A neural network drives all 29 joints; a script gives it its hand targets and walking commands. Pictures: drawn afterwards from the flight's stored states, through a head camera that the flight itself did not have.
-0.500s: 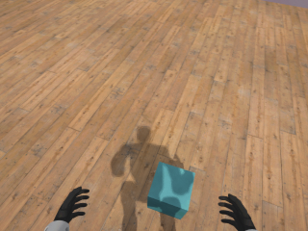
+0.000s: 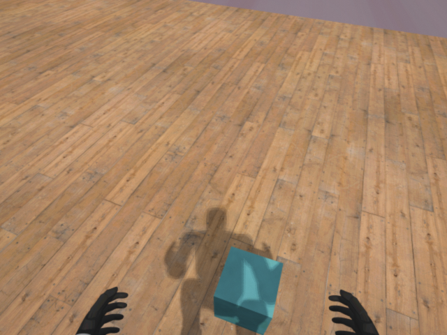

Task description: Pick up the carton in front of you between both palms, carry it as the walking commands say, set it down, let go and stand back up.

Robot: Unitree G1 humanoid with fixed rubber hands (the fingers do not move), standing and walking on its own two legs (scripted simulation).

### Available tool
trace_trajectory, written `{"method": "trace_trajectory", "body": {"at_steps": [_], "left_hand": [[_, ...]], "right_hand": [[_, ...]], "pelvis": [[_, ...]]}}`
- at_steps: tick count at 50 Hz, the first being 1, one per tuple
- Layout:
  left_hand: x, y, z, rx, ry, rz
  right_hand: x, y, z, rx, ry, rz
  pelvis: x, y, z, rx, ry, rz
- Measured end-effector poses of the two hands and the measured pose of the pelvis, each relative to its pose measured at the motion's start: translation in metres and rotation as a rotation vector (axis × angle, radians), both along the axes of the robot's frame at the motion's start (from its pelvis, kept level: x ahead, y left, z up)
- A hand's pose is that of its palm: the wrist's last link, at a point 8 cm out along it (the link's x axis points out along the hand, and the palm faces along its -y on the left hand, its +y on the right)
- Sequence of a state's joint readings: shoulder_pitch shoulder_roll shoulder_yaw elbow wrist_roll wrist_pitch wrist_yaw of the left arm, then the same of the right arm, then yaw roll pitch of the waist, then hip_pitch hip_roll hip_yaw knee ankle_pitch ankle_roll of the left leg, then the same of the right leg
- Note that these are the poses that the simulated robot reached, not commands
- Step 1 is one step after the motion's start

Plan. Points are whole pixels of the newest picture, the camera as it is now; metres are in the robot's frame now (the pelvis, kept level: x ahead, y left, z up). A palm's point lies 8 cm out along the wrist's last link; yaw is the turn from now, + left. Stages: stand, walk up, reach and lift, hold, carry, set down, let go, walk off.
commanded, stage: stand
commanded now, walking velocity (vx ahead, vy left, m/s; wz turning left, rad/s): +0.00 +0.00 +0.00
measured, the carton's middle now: (247, 290) +0.43 -0.09 -0.65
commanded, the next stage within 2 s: none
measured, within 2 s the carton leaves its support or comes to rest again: neither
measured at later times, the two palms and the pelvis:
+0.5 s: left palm out of the picture +0.14 +0.28 -0.08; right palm out of the picture +0.16 -0.30 -0.11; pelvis +0.03 -0.02 +0.00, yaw +2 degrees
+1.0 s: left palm out of the picture +0.10 +0.29 -0.08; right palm out of the picture +0.12 -0.31 -0.10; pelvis +0.01 -0.01 +0.01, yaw +2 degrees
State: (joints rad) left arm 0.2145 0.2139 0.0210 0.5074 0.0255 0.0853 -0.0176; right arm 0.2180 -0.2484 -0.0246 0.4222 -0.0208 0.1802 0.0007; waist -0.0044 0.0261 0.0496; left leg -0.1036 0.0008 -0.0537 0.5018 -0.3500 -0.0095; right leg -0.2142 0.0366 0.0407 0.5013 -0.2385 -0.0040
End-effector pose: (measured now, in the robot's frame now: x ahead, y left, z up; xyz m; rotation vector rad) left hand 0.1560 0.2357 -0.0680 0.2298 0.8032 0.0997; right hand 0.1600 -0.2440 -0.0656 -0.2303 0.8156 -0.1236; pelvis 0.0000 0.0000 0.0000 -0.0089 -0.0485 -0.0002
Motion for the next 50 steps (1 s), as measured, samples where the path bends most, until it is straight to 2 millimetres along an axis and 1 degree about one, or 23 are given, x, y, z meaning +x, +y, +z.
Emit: {"method": "trace_trajectory", "body": {"at_steps": [3,6,8,11,16,23,29,36,50], "left_hand": [[-0.014,0.017,-0.005,0.082,0.053,0.02],[-0.026,0.035,-0.005,0.138,0.098,0.047],[-0.031,0.043,-0.004,0.163,0.121,0.065],[-0.033,0.051,-0.003,0.183,0.143,0.087],[-0.028,0.05,-0.004,0.188,0.158,0.107],[-0.019,0.043,-0.009,0.169,0.164,0.117],[-0.02,0.043,-0.011,0.159,0.175,0.129],[-0.03,0.049,-0.013,0.159,0.202,0.141],[-0.057,0.059,-0.016,0.158,0.262,0.151]], "right_hand": [[-0.003,-0.017,-0.011,-0.042,0.007,0.01],[-0.01,-0.032,-0.022,-0.063,0.045,0.018],[-0.013,-0.039,-0.028,-0.071,0.075,0.024],[-0.015,-0.046,-0.035,-0.078,0.112,0.032],[-0.011,-0.051,-0.04,-0.084,0.141,0.037],[-0.002,-0.055,-0.04,-0.099,0.152,0.041],[-0.003,-0.06,-0.038,-0.116,0.164,0.04],[-0.012,-0.063,-0.037,-0.128,0.185,0.033],[-0.041,-0.065,-0.038,-0.135,0.241,0.021]], "pelvis": [[0.001,-0.004,-0.002,0.001,0.029,0.006],[0.004,-0.008,-0.004,0.002,0.046,0.012],[0.007,-0.01,-0.004,0.003,0.052,0.016],[0.012,-0.013,-0.004,0.004,0.057,0.022],[0.02,-0.016,-0.003,0.005,0.057,0.029],[0.027,-0.019,-0.002,0.005,0.049,0.035],[0.028,-0.02,0.0,0.004,0.04,0.036],[0.024,-0.018,0.002,0.005,0.029,0.035],[0.011,-0.014,0.006,0.008,0.013,0.03]]}}
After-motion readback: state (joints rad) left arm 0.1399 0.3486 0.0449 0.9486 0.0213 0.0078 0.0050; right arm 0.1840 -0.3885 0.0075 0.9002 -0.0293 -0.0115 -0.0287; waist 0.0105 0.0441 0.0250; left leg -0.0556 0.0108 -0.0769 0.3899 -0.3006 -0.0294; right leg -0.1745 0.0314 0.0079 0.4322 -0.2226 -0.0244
